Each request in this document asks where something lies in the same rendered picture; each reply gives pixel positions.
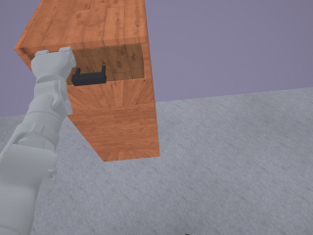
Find left robot upper arm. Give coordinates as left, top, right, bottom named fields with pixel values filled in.
left=0, top=144, right=59, bottom=235

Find cabinet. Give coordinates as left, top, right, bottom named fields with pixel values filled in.
left=14, top=0, right=160, bottom=162

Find robot left hand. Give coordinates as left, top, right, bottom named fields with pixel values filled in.
left=30, top=46, right=76, bottom=116

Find drawer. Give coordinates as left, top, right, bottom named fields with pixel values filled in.
left=27, top=42, right=145, bottom=86

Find robot left forearm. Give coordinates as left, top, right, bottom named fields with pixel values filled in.
left=0, top=72, right=67, bottom=165

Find handle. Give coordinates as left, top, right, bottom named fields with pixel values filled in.
left=71, top=65, right=107, bottom=86

